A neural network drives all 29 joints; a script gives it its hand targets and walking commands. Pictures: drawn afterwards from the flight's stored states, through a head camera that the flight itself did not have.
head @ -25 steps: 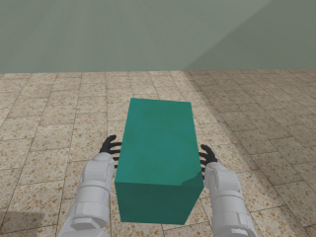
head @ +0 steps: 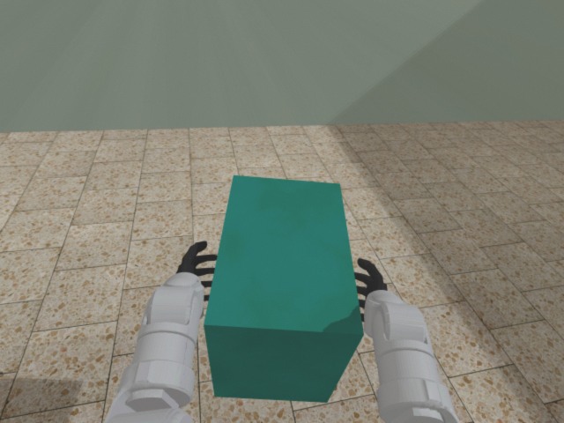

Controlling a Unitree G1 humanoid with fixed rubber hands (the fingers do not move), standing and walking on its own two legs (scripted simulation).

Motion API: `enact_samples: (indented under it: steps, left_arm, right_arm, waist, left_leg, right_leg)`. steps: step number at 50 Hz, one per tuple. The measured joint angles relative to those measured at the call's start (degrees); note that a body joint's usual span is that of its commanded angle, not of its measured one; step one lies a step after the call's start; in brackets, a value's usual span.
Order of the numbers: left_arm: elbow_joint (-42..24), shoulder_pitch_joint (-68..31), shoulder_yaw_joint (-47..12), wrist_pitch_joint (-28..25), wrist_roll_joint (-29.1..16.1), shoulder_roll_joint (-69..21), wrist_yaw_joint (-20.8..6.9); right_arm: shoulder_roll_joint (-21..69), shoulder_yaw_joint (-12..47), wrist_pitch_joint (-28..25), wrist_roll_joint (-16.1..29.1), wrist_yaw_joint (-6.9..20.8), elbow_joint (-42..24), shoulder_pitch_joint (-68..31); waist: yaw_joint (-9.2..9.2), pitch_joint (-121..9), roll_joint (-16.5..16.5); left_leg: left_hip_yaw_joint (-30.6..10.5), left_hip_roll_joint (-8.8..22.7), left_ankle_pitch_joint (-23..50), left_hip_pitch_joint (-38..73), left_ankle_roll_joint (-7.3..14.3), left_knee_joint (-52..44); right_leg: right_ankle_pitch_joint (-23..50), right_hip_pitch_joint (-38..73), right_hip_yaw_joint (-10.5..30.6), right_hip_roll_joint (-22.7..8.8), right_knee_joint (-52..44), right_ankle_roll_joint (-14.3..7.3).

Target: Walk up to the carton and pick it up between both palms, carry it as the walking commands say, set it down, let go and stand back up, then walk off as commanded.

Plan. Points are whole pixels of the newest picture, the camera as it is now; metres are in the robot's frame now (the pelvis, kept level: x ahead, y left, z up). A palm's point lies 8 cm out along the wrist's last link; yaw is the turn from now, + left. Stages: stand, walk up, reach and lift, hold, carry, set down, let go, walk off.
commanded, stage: hold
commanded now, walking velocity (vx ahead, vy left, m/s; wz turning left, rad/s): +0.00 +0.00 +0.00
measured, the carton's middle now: (279, 286) +0.38 +0.00 -0.01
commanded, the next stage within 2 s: carry in 0.32 s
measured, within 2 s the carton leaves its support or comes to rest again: neither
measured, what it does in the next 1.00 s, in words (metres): walks ahead, turning right: left foot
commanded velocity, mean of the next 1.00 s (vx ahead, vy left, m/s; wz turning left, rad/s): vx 0.36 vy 0.00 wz -0.43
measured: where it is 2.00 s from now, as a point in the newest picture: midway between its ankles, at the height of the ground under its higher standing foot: (348, 363)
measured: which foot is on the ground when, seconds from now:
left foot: down 0.00-0.52, up 0.54-0.98, down 1.00-1.00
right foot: down 0.00-0.98, up 1.00-1.00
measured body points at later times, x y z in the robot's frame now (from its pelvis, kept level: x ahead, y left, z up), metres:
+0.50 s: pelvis -0.01 -0.02 +0.00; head -0.05 -0.01 +0.45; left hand +0.33 +0.12 +0.08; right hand +0.31 -0.16 +0.07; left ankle +0.10 +0.13 -0.72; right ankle -0.02 -0.12 -0.71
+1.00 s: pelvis +0.15 -0.06 +0.00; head +0.17 -0.07 +0.45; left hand +0.50 -0.03 +0.08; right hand +0.40 -0.30 +0.08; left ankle +0.18 +0.08 -0.73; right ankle -0.01 -0.10 -0.72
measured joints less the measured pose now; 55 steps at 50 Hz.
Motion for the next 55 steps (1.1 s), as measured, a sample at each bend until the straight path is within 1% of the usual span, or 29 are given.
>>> enact_samples:
  steps: [17,18,20,22,24,25,26,27,28,29,30,32,34,37,39,41,44,46,48,49,50,52,53,55]
  left_arm:
    - [-0.14,0.03,-0.04,0.17,0.0,0.0,-0.01]
    - [-0.37,0.05,-0.13,0.3,-0.01,0.02,-0.04]
    - [-2.01,0.06,-0.74,1.34,-0.37,0.19,-0.09]
    - [-4.5,0.05,-1.51,3.02,-1.27,0.59,-0.12]
    - [-7.95,0.04,-1.9,4.5,-2.73,0.89,-0.12]
    - [-9.48,0.03,-1.9,4.97,-3.26,0.94,-0.11]
    - [-10.87,0.02,-1.89,5.58,-3.57,0.97,-0.1]
    - [-11.65,0.06,-1.92,5.83,-3.82,0.87,-0.1]
    - [-11.92,0.31,-1.94,6.32,-4.18,0.66,0.03]
    - [-12.47,0.91,-2.12,7.54,-4.75,0.44,0.43]
    - [-13.59,2.05,-2.39,8.94,-5.32,0.1,0.92]
    - [-17.35,5.02,-2.82,11.3,-6.51,-0.96,1.87]
    - [-20.98,6.76,-2.84,12.74,-7.25,-2.01,2.44]
    - [-26.82,8.31,-2.89,14.0,-8.04,-3.48,3.18]
    - [-29.95,8.59,-3.41,15.1,-8.8,-3.34,3.79]
    - [-32.67,8.6,-3.46,16.36,-9.25,-3.28,4.25]
    - [-35.1,8.61,-3.49,17.68,-9.86,-3.28,4.54]
    - [-36.15,8.6,-3.88,18.35,-10.26,-3.29,4.79]
    - [-37.09,8.6,-4.12,18.83,-10.71,-3.3,5.06]
    - [-37.71,8.65,-4.13,19.03,-10.85,-3.29,5.2]
    - [-38.55,8.87,-4.07,19.23,-10.95,-3.18,5.33]
    - [-39.2,10.38,-3.9,19.37,-11.44,-2.72,5.44]
    - [-39.22,11.34,-3.99,19.44,-11.84,-2.46,5.49]
    - [-39.27,12.42,-4.41,19.67,-12.27,-2.21,5.68]
  right_arm:
    - [0.0,0.0,0.06,0.0,0.03,-0.08,0.01]
    - [0.01,0.09,0.37,-0.01,0.01,-0.49,0.0]
    - [0.17,0.47,1.62,-0.01,-0.09,-2.43,0.0]
    - [0.59,0.82,3.38,0.15,-0.39,-5.26,0.01]
    - [0.98,1.69,5.5,0.48,-1.03,-9.46,-0.08]
    - [1.03,2.19,6.33,0.53,-1.29,-11.15,-0.28]
    - [1.11,2.46,7.14,0.53,-1.47,-12.41,-0.62]
    - [1.1,2.52,7.8,0.53,-1.61,-13.44,-0.83]
    - [1.08,2.51,8.73,0.64,-1.78,-14.23,-0.51]
    - [0.94,2.63,10.23,0.98,-1.96,-14.98,0.0]
    - [0.69,3.11,11.97,1.48,-2.22,-16.02,0.76]
    - [0.27,4.03,15.58,2.76,-3.15,-19.29,1.9]
    - [0.24,4.07,18.04,3.88,-4.19,-22.68,1.95]
    - [0.24,4.08,20.03,5.78,-5.05,-27.97,2.06]
    - [0.24,4.35,20.47,7.13,-5.57,-30.23,2.1]
    - [0.22,4.83,20.67,8.37,-6.11,-31.87,2.21]
    - [0.09,5.46,21.38,9.56,-6.96,-34.09,2.6]
    - [-0.07,5.59,21.95,10.19,-7.34,-35.63,3.09]
    - [-0.19,5.8,22.45,10.65,-7.64,-37.04,3.47]
    - [-0.19,5.97,22.54,10.79,-7.72,-37.49,3.48]
    - [-0.19,6.4,22.36,10.98,-7.75,-37.67,3.58]
    - [-0.35,7.9,21.91,11.06,-7.85,-36.8,4.3]
    - [-0.45,8.49,22.11,11.05,-7.98,-36.39,4.67]
    - [-0.67,9.15,22.55,11.04,-8.11,-36.29,5.42]
  waist:
    - [0.31,0.11,-0.58]
    - [0.79,0.17,-0.27]
    - [1.87,0.48,0.97]
    - [2.47,0.56,2.14]
    - [3.76,0.47,2.56]
    - [4.44,0.2,2.4]
    - [5.13,-0.4,1.6]
    - [5.29,-0.57,1.62]
    - [4.95,-0.54,1.82]
    - [4.7,-0.8,1.53]
    - [4.68,-1.36,1.07]
    - [4.44,-2.23,0.55]
    - [3.29,-2.79,0.52]
    - [1.24,-3.34,0.61]
    - [0.18,-3.56,0.62]
    - [-0.58,-3.58,0.63]
    - [-0.97,-3.63,0.65]
    - [-1.31,-3.76,0.77]
    - [-1.68,-4.07,0.83]
    - [-1.8,-4.07,1.19]
    - [-1.79,-4.17,1.45]
    - [-1.14,-4.51,-0.36]
    - [-1.17,-4.67,-0.21]
    - [-1.42,-4.71,1.12]
  left_leg:
    - [0.04,0.08,-0.01,0.04,0.0,-0.03]
    - [0.25,0.53,-0.08,0.06,0.0,-0.03]
    - [0.74,2.06,-0.34,0.08,0.0,-0.06]
    - [0.87,3.36,-0.53,0.03,0.0,-0.39]
    - [1.9,4.2,-0.65,-0.23,-0.13,-0.91]
    - [2.7,4.35,-0.97,-0.67,-0.26,-0.89]
    - [3.8,4.12,-1.89,-1.55,-0.45,-0.38]
    - [4.24,4.19,-4.54,-2.67,-0.46,1.64]
    - [4.56,4.2,-7.72,-3.49,-0.47,4.79]
    - [5.27,4.18,-9.42,-4.15,-0.47,7.73]
    - [5.84,4.1,-10.07,-4.77,-0.47,10.6]
    - [6.63,4.09,-10.18,-5.01,-0.46,13.54]
    - [6.87,4.1,-10.2,-5.05,-0.46,13.67]
    - [7.49,4.09,-10.2,-5.04,-0.46,13.67]
    - [8.32,4.09,-10.2,-5.06,-0.46,13.67]
    - [9.08,3.94,-10.32,-5.07,-0.46,13.48]
    - [9.94,3.29,-11.33,-5.11,-0.46,11.39]
    - [10.48,2.83,-11.52,-5.15,-0.46,7.42]
    - [11.72,2.66,-10.75,-4.82,-0.46,1.53]
    - [12.2,2.81,-7.8,-3.59,-0.46,-3.06]
    - [12.47,3.22,-4.65,-2.41,-0.38,-5.57]
    - [14.78,3.24,-6.69,-1.36,0.04,-3.97]
    - [15.29,3.8,-8.21,-0.45,0.11,-3.96]
    - [15.38,5.57,-10.56,1.19,0.13,-3.97]
  right_leg:
    - [-0.09,-0.12,-0.12,0.01,0.2,0.0]
    - [-0.91,-0.7,-0.98,0.03,1.32,0.01]
    - [-2.93,-2.77,-4.39,0.1,6.99,0.02]
    - [-3.14,-3.96,-7.35,0.16,11.89,0.01]
    - [-3.39,-3.68,-9.03,0.13,11.11,-0.13]
    - [-3.55,-2.91,-9.42,0.1,8.28,-0.48]
    - [-4.55,-1.76,-8.85,0.05,3.59,-1.19]
    - [-4.78,-1.62,-8.48,0.46,1.68,-4.09]
    - [-4.36,-1.57,-8.65,0.68,1.65,-5.78]
    - [-3.8,-1.45,-8.63,0.65,1.41,-6.62]
    - [-3.19,-1.28,-8.16,0.61,0.58,-6.96]
    - [-1.75,-0.57,-6.58,0.61,-2.31,-7.09]
    - [-0.55,-0.12,-5.3,0.61,-5.28,-7.1]
    - [0.03,0.2,-3.73,0.57,-8.18,-7.11]
    - [-0.05,0.4,-2.34,0.57,-9.42,-7.11]
    - [-0.56,0.75,-0.8,0.58,-10.04,-7.07]
    - [-2.15,1.42,1.56,0.6,-10.15,-6.77]
    - [-3.56,2.16,2.45,0.65,-10.07,-6.54]
    - [-5.7,2.19,2.81,0.93,-8.28,-6.31]
    - [-7.12,1.31,2.56,1.5,-4.94,-6.29]
    - [-8.72,-0.66,1.28,1.96,0.79,-6.22]
    - [-9.45,-6.7,-2.09,0.88,13.71,-6.16]
    - [-9.62,-9.37,-4.25,0.91,17.77,-6.16]
    - [-9.81,-13.83,-8.4,1.03,19.97,-6.16]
